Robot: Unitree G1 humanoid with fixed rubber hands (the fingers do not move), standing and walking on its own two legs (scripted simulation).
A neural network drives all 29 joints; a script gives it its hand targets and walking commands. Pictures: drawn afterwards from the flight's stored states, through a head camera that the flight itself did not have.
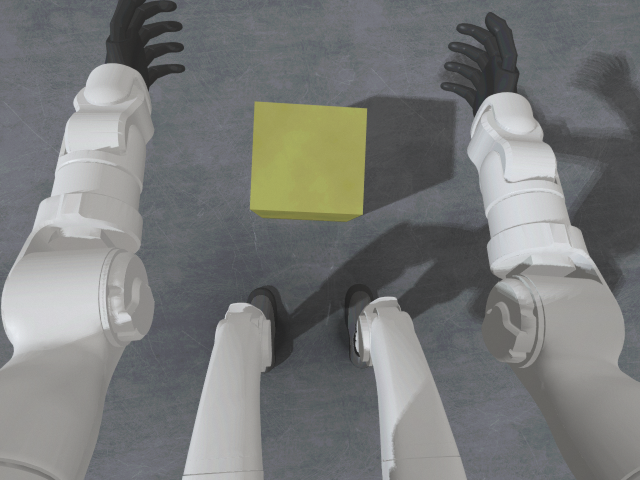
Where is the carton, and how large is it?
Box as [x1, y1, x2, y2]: [250, 101, 366, 221]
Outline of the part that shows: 255,101 250,209 262,217 346,221 362,214 366,108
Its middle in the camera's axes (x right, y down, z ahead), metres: -0.03 -0.15 +0.84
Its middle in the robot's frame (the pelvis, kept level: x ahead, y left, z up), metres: +0.50 -0.01 -0.51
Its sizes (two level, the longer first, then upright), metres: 0.210 0.200 0.250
